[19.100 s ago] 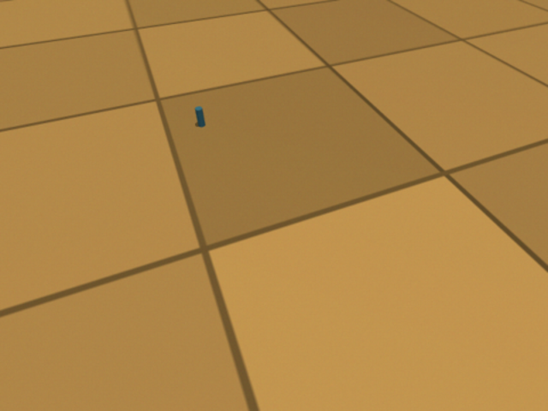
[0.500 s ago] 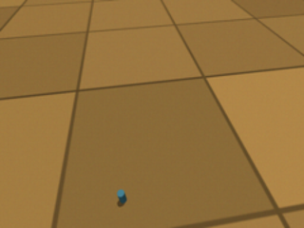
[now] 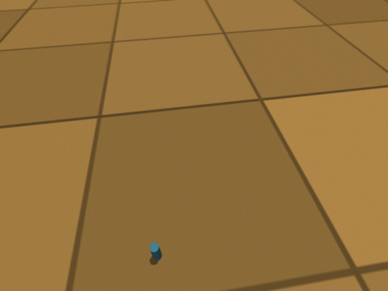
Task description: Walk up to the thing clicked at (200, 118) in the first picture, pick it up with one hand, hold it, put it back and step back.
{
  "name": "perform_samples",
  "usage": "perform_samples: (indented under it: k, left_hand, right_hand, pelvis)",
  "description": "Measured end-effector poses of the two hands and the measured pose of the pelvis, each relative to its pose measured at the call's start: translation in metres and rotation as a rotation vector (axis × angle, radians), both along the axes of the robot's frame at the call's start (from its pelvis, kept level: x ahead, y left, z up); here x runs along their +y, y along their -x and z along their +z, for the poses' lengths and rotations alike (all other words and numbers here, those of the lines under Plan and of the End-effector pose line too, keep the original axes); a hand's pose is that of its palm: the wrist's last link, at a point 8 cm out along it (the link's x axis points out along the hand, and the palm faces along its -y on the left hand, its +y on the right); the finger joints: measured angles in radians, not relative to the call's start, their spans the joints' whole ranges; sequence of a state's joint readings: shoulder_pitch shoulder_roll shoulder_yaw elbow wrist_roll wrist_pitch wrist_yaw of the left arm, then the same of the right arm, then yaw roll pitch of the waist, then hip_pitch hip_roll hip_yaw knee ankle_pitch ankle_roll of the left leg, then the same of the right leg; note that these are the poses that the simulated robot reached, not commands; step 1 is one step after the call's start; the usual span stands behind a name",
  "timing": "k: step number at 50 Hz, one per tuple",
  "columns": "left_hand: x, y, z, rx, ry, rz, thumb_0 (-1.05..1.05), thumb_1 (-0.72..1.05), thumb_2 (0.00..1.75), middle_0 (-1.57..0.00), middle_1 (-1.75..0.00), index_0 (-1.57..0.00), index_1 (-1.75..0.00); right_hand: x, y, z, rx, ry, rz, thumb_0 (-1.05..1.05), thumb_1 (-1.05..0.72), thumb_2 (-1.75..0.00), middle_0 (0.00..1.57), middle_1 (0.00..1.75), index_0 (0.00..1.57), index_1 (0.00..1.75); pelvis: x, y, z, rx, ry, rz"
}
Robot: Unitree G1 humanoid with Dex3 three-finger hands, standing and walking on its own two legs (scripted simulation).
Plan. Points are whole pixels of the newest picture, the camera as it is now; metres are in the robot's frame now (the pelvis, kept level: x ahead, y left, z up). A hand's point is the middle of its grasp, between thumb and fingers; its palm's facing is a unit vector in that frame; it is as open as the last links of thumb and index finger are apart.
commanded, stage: stand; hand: left
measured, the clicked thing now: (155, 251) +0.44 +0.21 -0.72
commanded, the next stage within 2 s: walk up in 0.36 s
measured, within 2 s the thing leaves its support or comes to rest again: neither
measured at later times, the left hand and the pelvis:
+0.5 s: hand out of the picture +0.07 +0.26 -0.16, palm faces +0.00 -0.94 -0.34, open 7.4 cm; pelvis +0.01 -0.01 +0.00, yaw +0 degrees
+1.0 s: hand out of the picture +0.12 +0.24 -0.16, palm faces -0.01 -0.95 -0.32, open 7.4 cm; pelvis +0.02 -0.02 -0.01, yaw -1 degrees
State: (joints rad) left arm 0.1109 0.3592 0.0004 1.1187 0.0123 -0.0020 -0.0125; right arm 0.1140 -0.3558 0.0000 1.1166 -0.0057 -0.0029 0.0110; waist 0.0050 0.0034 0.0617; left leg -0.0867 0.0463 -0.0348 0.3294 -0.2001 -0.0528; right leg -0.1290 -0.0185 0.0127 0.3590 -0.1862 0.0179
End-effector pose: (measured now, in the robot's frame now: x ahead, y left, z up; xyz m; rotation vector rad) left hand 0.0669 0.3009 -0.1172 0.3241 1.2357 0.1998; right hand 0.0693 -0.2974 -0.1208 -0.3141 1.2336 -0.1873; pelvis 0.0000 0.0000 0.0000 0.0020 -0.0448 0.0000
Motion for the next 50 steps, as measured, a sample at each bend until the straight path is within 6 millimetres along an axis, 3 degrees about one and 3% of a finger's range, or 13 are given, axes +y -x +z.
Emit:
perform_samples:
  k: [20, 32, 50]
  left_hand:
    - [0.0, 0.002, -0.002, 0.009, 0.006, 0.006, 0.01, 0.9, 0.9, -0.2, -0.3, -0.2, -0.3]
    - [-0.01, -0.004, -0.008, 0.019, 0.019, 0.034, 0.01, 0.9, 0.9, -0.2, -0.3, -0.2, -0.3]
    - [-0.017, -0.05, -0.011, -0.078, 0.029, -0.007, 0.01, 0.9, 0.9, -0.2, -0.3, -0.2, -0.3]
  right_hand:
    - [-0.002, 0.009, 0.0, 0.01, 0.008, -0.011, 0.0, -0.91, -0.9, 0.2, 0.3, 0.21, 0.3]
    - [-0.033, 0.005, 0.006, -0.006, 0.079, -0.02, 0.01, -0.9, -0.9, 0.21, 0.3, 0.21, 0.3]
    - [-0.037, -0.012, 0.007, -0.056, 0.1, -0.009, 0.0, -0.9, -0.9, 0.21, 0.3, 0.21, 0.3]
  pelvis:
    - [-0.001, 0.0, -0.001, 0.005, -0.001, -0.002]
    - [-0.016, -0.015, -0.006, 0.015, 0.003, -0.004]
    - [-0.02, -0.022, -0.013, 0.011, 0.003, -0.009]
